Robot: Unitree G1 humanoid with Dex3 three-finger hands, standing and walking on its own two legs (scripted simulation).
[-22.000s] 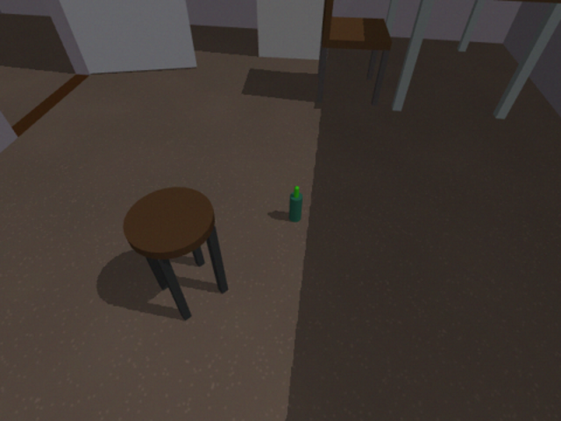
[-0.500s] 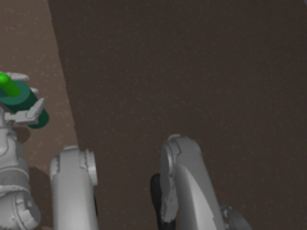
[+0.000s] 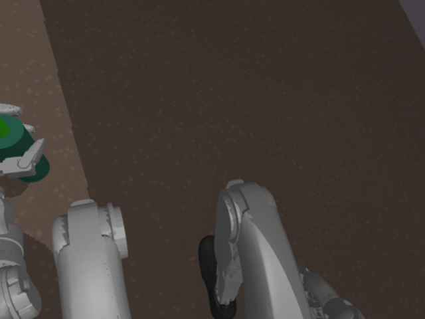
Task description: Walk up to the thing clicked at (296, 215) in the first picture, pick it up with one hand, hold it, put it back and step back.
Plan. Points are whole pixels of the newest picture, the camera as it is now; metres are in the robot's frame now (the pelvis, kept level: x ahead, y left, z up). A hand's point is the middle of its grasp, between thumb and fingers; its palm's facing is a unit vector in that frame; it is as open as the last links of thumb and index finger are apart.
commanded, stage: lower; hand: left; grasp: from the side
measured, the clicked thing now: (12, 144) +0.43 +0.28 -0.10
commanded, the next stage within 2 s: loosen in 1.14 s
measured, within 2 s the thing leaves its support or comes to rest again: rests again in 1.72 s
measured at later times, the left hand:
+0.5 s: hand (26, 148) +0.44 +0.28 -0.15, palm faces +0.29 -0.96 -0.02, open 8.3 cm
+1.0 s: hand (33, 151) +0.44 +0.27 -0.18, palm faces +0.31 -0.95 -0.02, open 8.3 cm
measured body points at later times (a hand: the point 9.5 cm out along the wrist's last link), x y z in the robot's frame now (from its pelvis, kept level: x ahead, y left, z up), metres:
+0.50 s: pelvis -0.01 +0.01 -0.02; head +0.23 +0.14 +0.34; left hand +0.42 +0.33 -0.15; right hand +0.12 -0.27 -0.08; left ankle +0.08 +0.14 -0.27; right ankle +0.11 -0.13 -0.27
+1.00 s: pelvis -0.01 +0.02 -0.02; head +0.23 +0.17 +0.32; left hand +0.42 +0.32 -0.18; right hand +0.12 -0.25 -0.06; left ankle +0.08 +0.14 -0.27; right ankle +0.11 -0.12 -0.27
